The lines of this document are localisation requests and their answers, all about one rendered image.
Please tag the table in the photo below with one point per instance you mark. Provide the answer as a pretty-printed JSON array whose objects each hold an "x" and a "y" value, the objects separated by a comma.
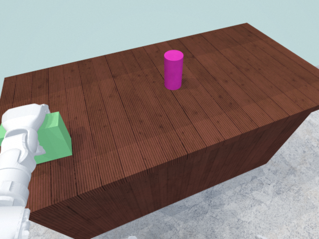
[{"x": 138, "y": 147}]

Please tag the left robot hand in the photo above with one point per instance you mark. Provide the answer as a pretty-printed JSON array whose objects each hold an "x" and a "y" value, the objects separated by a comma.
[{"x": 32, "y": 116}]

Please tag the sponge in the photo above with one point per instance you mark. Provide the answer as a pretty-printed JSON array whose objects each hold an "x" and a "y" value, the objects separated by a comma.
[{"x": 53, "y": 136}]

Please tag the robot left forearm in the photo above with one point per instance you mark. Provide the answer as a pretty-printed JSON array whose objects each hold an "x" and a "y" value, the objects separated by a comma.
[{"x": 18, "y": 150}]

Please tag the robot left upper arm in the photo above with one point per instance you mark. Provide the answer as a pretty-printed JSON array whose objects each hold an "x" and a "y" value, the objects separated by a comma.
[{"x": 14, "y": 222}]

